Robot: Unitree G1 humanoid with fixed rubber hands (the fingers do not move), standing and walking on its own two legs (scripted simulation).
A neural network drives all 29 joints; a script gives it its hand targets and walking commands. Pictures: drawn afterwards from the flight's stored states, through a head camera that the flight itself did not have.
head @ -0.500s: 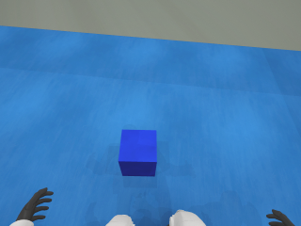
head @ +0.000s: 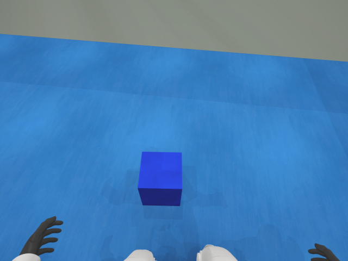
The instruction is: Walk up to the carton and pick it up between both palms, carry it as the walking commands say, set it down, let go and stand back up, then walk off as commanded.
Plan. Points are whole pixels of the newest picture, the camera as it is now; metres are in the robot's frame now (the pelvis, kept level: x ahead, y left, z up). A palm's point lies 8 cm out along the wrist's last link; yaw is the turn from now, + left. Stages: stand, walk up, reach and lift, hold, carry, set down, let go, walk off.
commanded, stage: walk up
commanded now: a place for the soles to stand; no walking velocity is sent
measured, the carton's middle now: (161, 179) +0.56 +0.08 -0.62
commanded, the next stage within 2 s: none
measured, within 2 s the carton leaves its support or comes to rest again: neither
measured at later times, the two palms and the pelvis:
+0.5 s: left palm (31, 254) +0.14 +0.33 -0.07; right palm out of the picture +0.10 -0.33 -0.07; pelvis +0.00 +0.00 +0.00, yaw +0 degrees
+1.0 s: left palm (32, 250) +0.14 +0.33 -0.06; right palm out of the picture +0.10 -0.33 -0.07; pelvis +0.01 +0.00 +0.00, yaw +0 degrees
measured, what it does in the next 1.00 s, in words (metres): stands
